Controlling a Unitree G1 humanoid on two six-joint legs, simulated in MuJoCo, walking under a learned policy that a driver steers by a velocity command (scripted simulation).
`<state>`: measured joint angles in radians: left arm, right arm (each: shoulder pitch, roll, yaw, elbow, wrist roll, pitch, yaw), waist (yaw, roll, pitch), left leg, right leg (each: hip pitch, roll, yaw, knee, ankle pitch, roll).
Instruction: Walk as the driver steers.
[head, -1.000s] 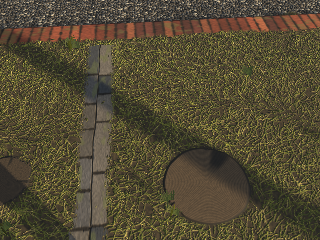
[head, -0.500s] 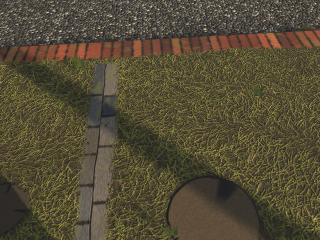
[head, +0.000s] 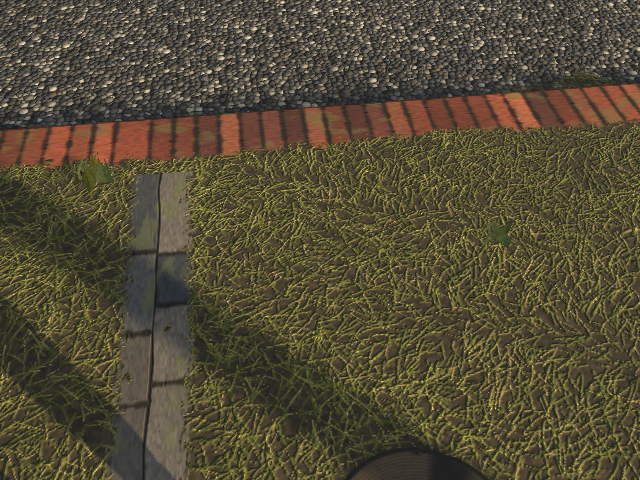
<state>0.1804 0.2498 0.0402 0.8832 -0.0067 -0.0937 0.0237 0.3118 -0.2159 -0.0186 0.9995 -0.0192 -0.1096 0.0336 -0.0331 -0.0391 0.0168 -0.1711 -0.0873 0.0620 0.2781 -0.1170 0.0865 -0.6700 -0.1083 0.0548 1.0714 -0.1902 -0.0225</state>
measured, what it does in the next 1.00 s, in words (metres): walks ahead: right foot, then left foot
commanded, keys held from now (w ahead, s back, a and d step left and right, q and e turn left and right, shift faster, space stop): no key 0.96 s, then w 0.02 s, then no key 0.02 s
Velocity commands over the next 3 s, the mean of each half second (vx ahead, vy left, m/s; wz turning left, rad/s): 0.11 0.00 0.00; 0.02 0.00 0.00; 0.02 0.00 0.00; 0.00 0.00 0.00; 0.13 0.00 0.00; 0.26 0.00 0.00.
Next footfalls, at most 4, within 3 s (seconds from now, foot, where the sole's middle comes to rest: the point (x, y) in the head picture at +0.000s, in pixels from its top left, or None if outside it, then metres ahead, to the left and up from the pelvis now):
0.20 right None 0.24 -0.14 -0.78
0.46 left None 0.15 0.10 -0.78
2.92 left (294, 444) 0.58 0.06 -0.78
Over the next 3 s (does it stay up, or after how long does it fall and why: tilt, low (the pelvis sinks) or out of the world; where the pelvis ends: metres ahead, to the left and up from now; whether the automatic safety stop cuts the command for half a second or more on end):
stays up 0.42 -0.03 -0.02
